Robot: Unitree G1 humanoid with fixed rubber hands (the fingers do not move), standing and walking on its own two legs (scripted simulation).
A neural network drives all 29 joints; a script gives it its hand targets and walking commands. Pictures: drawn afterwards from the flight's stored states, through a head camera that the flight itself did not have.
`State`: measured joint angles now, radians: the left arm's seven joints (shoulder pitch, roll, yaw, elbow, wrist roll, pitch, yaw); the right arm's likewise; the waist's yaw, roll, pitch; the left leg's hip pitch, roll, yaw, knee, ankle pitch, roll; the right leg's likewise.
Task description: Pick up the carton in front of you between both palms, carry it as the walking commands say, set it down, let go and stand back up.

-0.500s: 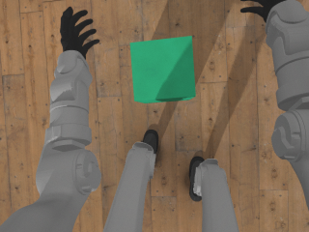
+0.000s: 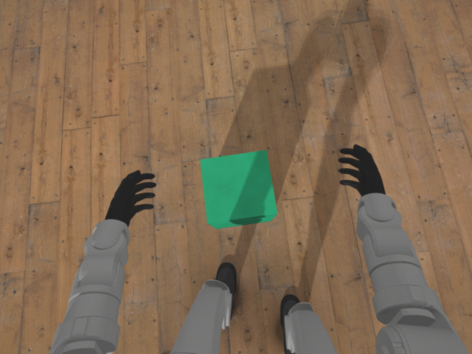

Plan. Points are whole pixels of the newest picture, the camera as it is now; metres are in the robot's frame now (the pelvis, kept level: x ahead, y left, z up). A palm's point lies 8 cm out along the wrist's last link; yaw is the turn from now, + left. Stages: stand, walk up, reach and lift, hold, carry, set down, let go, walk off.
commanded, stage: let go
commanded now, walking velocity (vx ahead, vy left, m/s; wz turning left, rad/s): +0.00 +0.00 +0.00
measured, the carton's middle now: (238, 193) +0.47 +0.09 -0.59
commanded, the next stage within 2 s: stand in 1.02 s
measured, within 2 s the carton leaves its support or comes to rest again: neither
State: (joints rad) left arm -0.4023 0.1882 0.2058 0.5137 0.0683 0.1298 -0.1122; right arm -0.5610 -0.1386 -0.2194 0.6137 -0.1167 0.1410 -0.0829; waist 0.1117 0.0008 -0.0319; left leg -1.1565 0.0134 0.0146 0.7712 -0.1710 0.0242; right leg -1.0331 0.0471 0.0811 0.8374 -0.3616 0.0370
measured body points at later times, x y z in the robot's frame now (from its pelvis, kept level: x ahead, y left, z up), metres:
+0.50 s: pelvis +0.05 -0.01 +0.06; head +0.12 -0.01 +0.50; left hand +0.20 +0.23 -0.02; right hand +0.28 -0.22 -0.03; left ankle +0.08 +0.10 -0.68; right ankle +0.00 -0.14 -0.68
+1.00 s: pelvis +0.06 -0.02 +0.06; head +0.07 -0.02 +0.50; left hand +0.22 +0.23 -0.02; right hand +0.25 -0.25 -0.02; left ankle +0.08 +0.10 -0.68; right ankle +0.00 -0.14 -0.68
